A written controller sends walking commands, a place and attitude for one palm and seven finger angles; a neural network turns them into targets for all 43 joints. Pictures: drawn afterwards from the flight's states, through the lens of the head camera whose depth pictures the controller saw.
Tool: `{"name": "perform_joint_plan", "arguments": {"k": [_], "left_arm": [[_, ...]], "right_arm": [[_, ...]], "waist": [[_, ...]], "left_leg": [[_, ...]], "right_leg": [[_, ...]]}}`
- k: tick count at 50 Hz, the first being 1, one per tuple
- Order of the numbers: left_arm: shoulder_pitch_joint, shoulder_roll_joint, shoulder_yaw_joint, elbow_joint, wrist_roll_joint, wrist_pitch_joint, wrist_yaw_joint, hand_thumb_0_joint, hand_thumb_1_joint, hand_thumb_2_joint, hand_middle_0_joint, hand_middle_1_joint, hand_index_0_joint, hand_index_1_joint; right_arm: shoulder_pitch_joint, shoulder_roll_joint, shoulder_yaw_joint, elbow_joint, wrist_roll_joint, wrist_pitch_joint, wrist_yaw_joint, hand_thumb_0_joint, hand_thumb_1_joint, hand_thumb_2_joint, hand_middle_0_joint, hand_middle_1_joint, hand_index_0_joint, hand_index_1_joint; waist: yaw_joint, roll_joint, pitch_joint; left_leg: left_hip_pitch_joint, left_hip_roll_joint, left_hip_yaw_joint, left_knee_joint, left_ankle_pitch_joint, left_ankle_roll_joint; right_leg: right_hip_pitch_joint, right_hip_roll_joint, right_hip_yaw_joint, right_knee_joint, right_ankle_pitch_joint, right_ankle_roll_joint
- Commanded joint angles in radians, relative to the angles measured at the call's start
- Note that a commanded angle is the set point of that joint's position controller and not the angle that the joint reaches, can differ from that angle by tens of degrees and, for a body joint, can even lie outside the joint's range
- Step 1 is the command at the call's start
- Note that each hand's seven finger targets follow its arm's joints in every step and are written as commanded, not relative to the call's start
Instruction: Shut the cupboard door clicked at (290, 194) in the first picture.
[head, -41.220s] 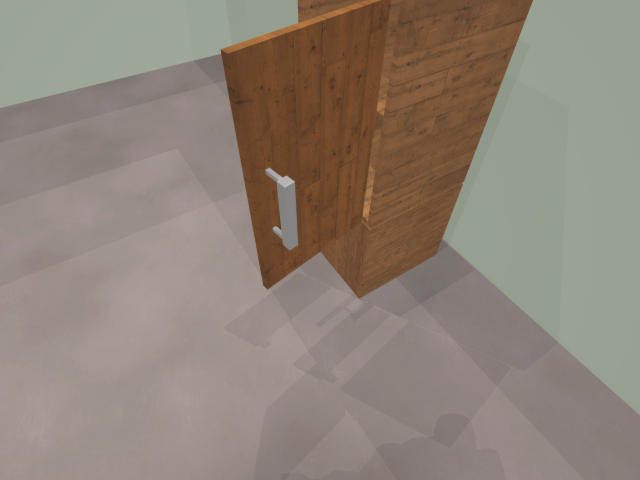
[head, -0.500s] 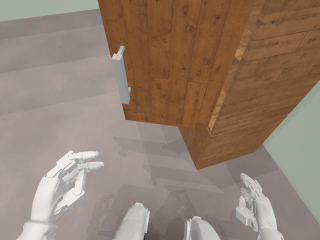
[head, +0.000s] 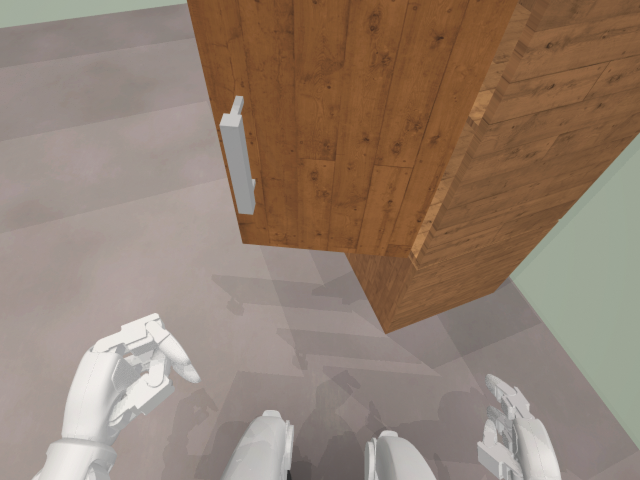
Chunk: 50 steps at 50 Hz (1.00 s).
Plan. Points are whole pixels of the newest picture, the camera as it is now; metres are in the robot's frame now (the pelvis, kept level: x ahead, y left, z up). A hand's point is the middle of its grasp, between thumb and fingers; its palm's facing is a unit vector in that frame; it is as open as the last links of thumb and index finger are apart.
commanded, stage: raise the hand and make a fist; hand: left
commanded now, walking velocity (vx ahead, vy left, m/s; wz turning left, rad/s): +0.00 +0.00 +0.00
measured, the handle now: (242, 159) +0.54 +0.16 +0.05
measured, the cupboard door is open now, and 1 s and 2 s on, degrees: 64 64 64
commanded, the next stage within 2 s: bring the fist close to the handle in 0.84 s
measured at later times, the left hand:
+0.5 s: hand (165, 368) +0.23 +0.18 +0.06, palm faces -0.02 -1.00 -0.05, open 3.1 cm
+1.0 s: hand (182, 366) +0.23 +0.17 +0.06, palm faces -0.02 -1.00 -0.04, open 3.1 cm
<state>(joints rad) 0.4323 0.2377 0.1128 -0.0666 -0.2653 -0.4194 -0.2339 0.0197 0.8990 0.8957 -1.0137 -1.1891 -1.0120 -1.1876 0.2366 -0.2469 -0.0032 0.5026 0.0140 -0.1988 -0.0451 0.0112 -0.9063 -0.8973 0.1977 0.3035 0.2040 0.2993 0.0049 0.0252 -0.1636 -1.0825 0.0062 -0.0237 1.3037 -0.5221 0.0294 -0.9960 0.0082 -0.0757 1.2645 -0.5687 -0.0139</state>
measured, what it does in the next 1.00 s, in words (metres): stands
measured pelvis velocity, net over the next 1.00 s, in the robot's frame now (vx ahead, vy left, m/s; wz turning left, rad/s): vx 0.01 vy -0.02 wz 0.00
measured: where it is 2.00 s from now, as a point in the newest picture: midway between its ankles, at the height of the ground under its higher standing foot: outside the picture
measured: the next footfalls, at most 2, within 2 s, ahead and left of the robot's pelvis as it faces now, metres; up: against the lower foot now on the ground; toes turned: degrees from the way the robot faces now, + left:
none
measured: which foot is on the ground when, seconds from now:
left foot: down 0.00-1.00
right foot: down 0.00-1.00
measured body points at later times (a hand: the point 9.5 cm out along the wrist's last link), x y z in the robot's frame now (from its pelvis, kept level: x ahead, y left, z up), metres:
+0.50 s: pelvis +0.01 -0.01 +0.00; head +0.07 +0.01 +0.45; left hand +0.22 +0.24 +0.06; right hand +0.19 -0.23 -0.07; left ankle +0.06 +0.10 -0.62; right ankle +0.03 -0.12 -0.62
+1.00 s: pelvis +0.01 -0.02 +0.00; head +0.08 -0.01 +0.45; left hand +0.23 +0.22 +0.06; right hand +0.20 -0.25 -0.07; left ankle +0.06 +0.10 -0.62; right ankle +0.03 -0.12 -0.62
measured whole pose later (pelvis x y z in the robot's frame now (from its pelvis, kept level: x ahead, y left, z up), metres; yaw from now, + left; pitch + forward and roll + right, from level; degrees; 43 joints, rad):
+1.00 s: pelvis +0.01 -0.02 +0.00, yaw +0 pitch +17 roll -3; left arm 0.39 0.25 0.14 -0.02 -0.29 -0.40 -0.27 0.02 0.90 0.90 -1.30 -1.50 -1.30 -1.50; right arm 0.24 -0.24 0.02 0.48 0.02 -0.15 -0.04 0.01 -0.91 -0.90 0.20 0.30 0.20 0.30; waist 0.01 0.04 -0.18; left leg -1.06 0.02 -0.04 1.30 -0.54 0.00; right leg -0.98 0.02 -0.09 1.27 -0.59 -0.04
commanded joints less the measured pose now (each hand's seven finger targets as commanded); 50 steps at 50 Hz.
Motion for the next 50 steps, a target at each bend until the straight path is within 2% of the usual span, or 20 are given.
{"name": "perform_joint_plan", "arguments": {"k": [1, 3, 4, 7, 14, 18, 21, 24, 26, 28, 33, 34, 36, 39, 43, 45, 47, 48, 49, 50], "left_arm": [[-0.008, 0.088, 0.063, -0.217, -0.017, -0.055, 0.004, 0.0, 0.9, 0.9, -1.19, -1.38, -1.19, -1.38], [-0.024, 0.086, 0.054, -0.215, -0.012, -0.046, 0.001, 0.0, 0.9, 0.9, -1.227, -1.42, -1.227, -1.42], [-0.036, 0.103, 0.065, -0.221, -0.008, -0.042, 0.001, 0.0, 0.9, 0.9, -1.245, -1.44, -1.245, -1.44], [-0.037, 0.101, 0.062, -0.224, -0.012, -0.035, -0.009, 0.0, 0.9, 0.9, -1.3, -1.5, -1.3, -1.5], [-0.06, 0.128, 0.097, -0.211, -0.024, -0.031, -0.017, 0.0, 0.9, 0.9, -1.3, -1.5, -1.3, -1.5], [-0.062, 0.118, 0.094, -0.193, -0.033, -0.032, -0.03, 0.0, 0.9, 0.9, -1.3, -1.5, -1.3, -1.5], [-0.073, 0.129, 0.1, -0.192, -0.035, -0.032, -0.036, 0.0, 0.9, 0.9, -1.3, -1.5, -1.3, -1.5], [-0.067, 0.14, 0.115, -0.186, -0.042, -0.032, -0.034, 0.0, 0.9, 0.9, -1.3, -1.5, -1.3, -1.5], [-0.058, 0.125, 0.107, -0.173, -0.047, -0.03, -0.036, 0.0, 0.9, 0.9, -1.3, -1.5, -1.3, -1.5], [-0.06, 0.127, 0.104, -0.167, -0.045, -0.032, -0.034, 0.0, 0.9, 0.9, -1.3, -1.5, -1.3, -1.5], [-0.064, 0.134, 0.111, -0.179, -0.042, -0.05, -0.025, 0.0, 0.9, 0.9, -1.3, -1.5, -1.3, -1.5], [-0.07, 0.144, 0.122, -0.173, -0.045, -0.05, -0.023, 0.0, 0.9, 0.9, -1.3, -1.5, -1.3, -1.5], [-0.063, 0.127, 0.11, -0.159, -0.046, -0.051, -0.026, 0.0, 0.9, 0.9, -1.3, -1.5, -1.3, -1.5], [-0.075, 0.142, 0.109, -0.176, -0.042, -0.055, -0.028, 0.0, 0.9, 0.9, -1.3, -1.5, -1.3, -1.5], [-0.074, 0.131, 0.109, -0.174, -0.046, -0.056, -0.031, 0.0, 0.9, 0.9, -1.3, -1.5, -1.3, -1.5], [-0.069, 0.13, 0.112, -0.156, -0.049, -0.049, -0.035, 0.0, 0.9, 0.9, -1.3, -1.5, -1.3, -1.5], [-0.074, 0.125, 0.105, -0.16, -0.049, -0.052, -0.038, 0.0, 0.9, 0.9, -1.3, -1.5, -1.3, -1.5], [-0.127, 0.105, 0.07, -0.173, -0.044, -0.056, -0.039, 0.0, 0.9, 0.9, -1.3, -1.5, -1.3, -1.5], [-0.174, 0.118, 0.071, -0.184, -0.043, -0.057, -0.035, 0.0, 0.9, 0.9, -1.3, -1.5, -1.3, -1.5], [-0.198, 0.122, 0.075, -0.156, -0.035, -0.055, -0.029, 0.0, 0.9, 0.9, -1.3, -1.5, -1.3, -1.5]], "right_arm": [[-0.039, -0.121, -0.049, -0.171, -0.002, -0.042, -0.006, 0.0, -0.9, -0.9, 0.2, 0.3, 0.2, 0.3], [-0.035, -0.125, -0.046, -0.178, -0.001, -0.033, -0.004, 0.0, -0.9, -0.9, 0.2, 0.3, 0.2, 0.3], [-0.034, -0.126, -0.044, -0.179, -0.003, -0.031, -0.005, 0.0, -0.9, -0.9, 0.2, 0.3, 0.2, 0.3], [-0.034, -0.127, -0.041, -0.188, -0.003, -0.026, -0.004, 0.0, -0.9, -0.9, 0.2, 0.3, 0.2, 0.3], [-0.028, -0.126, -0.036, -0.187, -0.004, -0.018, -0.004, 0.0, -0.9, -0.9, 0.2, 0.3, 0.2, 0.3], [-0.026, -0.125, -0.036, -0.186, -0.001, -0.016, -0.003, 0.0, -0.9, -0.9, 0.2, 0.3, 0.2, 0.3], [-0.028, -0.126, -0.036, -0.183, 0.001, -0.018, -0.005, 0.0, -0.9, -0.9, 0.2, 0.3, 0.2, 0.3], [-0.029, -0.126, -0.037, -0.182, 0.001, -0.018, -0.006, 0.0, -0.9, -0.9, 0.2, 0.3, 0.2, 0.3], [-0.027, -0.123, -0.039, -0.183, 0.003, -0.016, -0.006, 0.0, -0.9, -0.9, 0.2, 0.3, 0.2, 0.3], [-0.027, -0.124, -0.039, -0.183, 0.005, -0.014, -0.006, 0.0, -0.9, -0.9, 0.2, 0.3, 0.2, 0.3], [-0.029, -0.121, -0.041, -0.181, 0.003, -0.015, -0.007, 0.0, -0.9, -0.9, 0.2, 0.3, 0.2, 0.3], [-0.025, -0.12, -0.04, -0.178, 0.001, -0.013, -0.008, 0.0, -0.9, -0.9, 0.2, 0.3, 0.2, 0.3], [-0.029, -0.119, -0.041, -0.18, 0.004, -0.01, -0.008, 0.0, -0.9, -0.9, 0.2, 0.3, 0.2, 0.3], [-0.027, -0.12, -0.04, -0.179, 0.004, -0.009, -0.008, 0.0, -0.9, -0.9, 0.2, 0.3, 0.2, 0.3], [-0.027, -0.118, -0.041, -0.18, 0.006, -0.005, -0.008, 0.0, -0.9, -0.9, 0.2, 0.3, 0.2, 0.3], [-0.028, -0.116, -0.038, -0.18, 0.005, -0.001, -0.009, 0.0, -0.9, -0.9, 0.2, 0.3, 0.2, 0.3], [-0.03, -0.117, -0.039, -0.178, 0.006, -0.001, -0.009, 0.0, -0.9, -0.9, 0.2, 0.3, 0.2, 0.3], [-0.028, -0.121, -0.036, -0.179, 0.005, -0.004, -0.009, 0.0, -0.9, -0.9, 0.2, 0.3, 0.2, 0.3], [-0.026, -0.123, -0.034, -0.173, 0.001, -0.007, -0.012, 0.0, -0.9, -0.9, 0.2, 0.3, 0.2, 0.3], [-0.02, -0.126, -0.033, -0.166, 0.001, -0.007, -0.013, 0.0, -0.9, -0.9, 0.2, 0.3, 0.2, 0.3]], "waist": [[0.0, 0.062, -0.224], [-0.005, 0.059, -0.206], [-0.003, 0.077, -0.212], [-0.004, 0.078, -0.218], [-0.002, 0.059, -0.223], [-0.007, 0.044, -0.219], [-0.006, 0.053, -0.223], [0.003, 0.052, -0.229], [-0.002, 0.014, -0.23], [-0.004, 0.023, -0.213], [-0.001, 0.025, -0.225], [0.0, 0.017, -0.218], [-0.005, -0.009, -0.216], [-0.002, 0.027, -0.216], [-0.003, 0.006, -0.224], [-0.005, -0.01, -0.218], [-0.006, 0.006, -0.214], [-0.024, 0.01, -0.209], [-0.03, 0.026, -0.209], [-0.032, 0.01, -0.2]], "left_leg": [[0.255, -0.001, -0.071, -0.251, 0.131, -0.013], [0.255, 0.0, -0.078, -0.261, 0.109, -0.016], [0.256, 0.0, -0.082, -0.258, 0.126, -0.015], [0.268, 0.001, -0.083, -0.26, 0.123, -0.019], [0.252, -0.002, -0.074, -0.243, 0.143, -0.016], [0.237, -0.004, -0.062, -0.234, 0.143, -0.014], [0.232, -0.005, -0.055, -0.226, 0.144, -0.012], [0.221, -0.008, -0.052, -0.224, 0.157, -0.009], [0.205, -0.008, -0.041, -0.211, 0.16, -0.006], [0.192, -0.009, -0.037, -0.211, 0.138, -0.006], [0.182, -0.011, -0.026, -0.195, 0.149, -0.004], [0.168, -0.011, -0.029, -0.191, 0.155, -0.003], [0.156, -0.012, -0.022, -0.182, 0.147, -0.001], [0.158, -0.011, -0.021, -0.181, 0.149, 0.0], [0.162, -0.011, -0.02, -0.179, 0.155, -0.001], [0.143, -0.012, -0.018, -0.169, 0.156, 0.0], [0.158, -0.009, -0.021, -0.174, 0.158, -0.001], [0.167, -0.01, -0.023, -0.171, 0.152, 0.002], [0.158, -0.009, -0.024, -0.159, 0.147, 0.005], [0.16, -0.007, -0.028, -0.163, 0.143, 0.003]], "right_leg": [[0.075, 0.031, 0.002, -0.177, 0.131, -0.026], [0.071, 0.033, -0.001, -0.181, 0.12, -0.026], [0.073, 0.035, -0.002, -0.173, 0.133, -0.03], [0.07, 0.034, -0.003, -0.178, 0.134, -0.028], [0.095, 0.04, 0.005, -0.184, 0.147, -0.03], [0.103, 0.036, 0.013, -0.197, 0.142, -0.027], [0.109, 0.035, 0.022, -0.201, 0.139, -0.027], [0.129, 0.037, 0.029, -0.203, 0.146, -0.029], [0.144, 0.031, 0.041, -0.214, 0.148, -0.022], [0.139, 0.029, 0.049, -0.224, 0.116, -0.022], [0.15, 0.024, 0.068, -0.223, 0.123, -0.02], [0.161, 0.026, 0.072, -0.224, 0.127, -0.022], [0.165, 0.02, 0.087, -0.236, 0.116, -0.015], [0.169, 0.021, 0.094, -0.237, 0.108, -0.021], [0.172, 0.019, 0.093, -0.235, 0.128, -0.016], [0.185, 0.016, 0.105, -0.241, 0.133, -0.012], [0.169, 0.019, 0.096, -0.236, 0.135, -0.015], [0.145, 0.02, 0.088, -0.231, 0.134, -0.014], [0.137, 0.021, 0.094, -0.228, 0.127, -0.016], [0.125, 0.022, 0.085, -0.225, 0.123, -0.017]]}}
